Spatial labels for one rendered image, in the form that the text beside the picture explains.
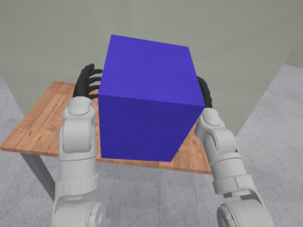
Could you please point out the carton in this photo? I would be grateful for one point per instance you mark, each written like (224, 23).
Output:
(149, 98)

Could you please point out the robot right forearm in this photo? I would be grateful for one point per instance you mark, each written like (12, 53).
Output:
(223, 156)

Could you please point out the table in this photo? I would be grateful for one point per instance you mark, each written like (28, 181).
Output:
(38, 134)

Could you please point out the robot left forearm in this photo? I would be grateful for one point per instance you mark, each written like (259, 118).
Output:
(77, 151)

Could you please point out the robot left hand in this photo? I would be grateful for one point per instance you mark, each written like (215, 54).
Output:
(82, 87)

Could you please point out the robot right hand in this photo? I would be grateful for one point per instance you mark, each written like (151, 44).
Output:
(205, 93)

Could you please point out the left robot upper arm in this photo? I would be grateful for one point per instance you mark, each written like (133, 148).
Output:
(83, 213)

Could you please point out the right robot upper arm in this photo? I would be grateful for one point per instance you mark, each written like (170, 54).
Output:
(245, 213)

